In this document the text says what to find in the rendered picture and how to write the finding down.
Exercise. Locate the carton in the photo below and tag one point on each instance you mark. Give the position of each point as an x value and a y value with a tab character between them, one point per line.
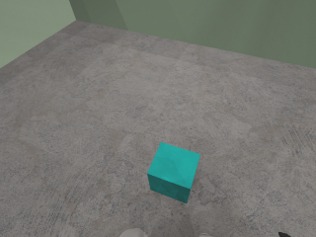
172	171

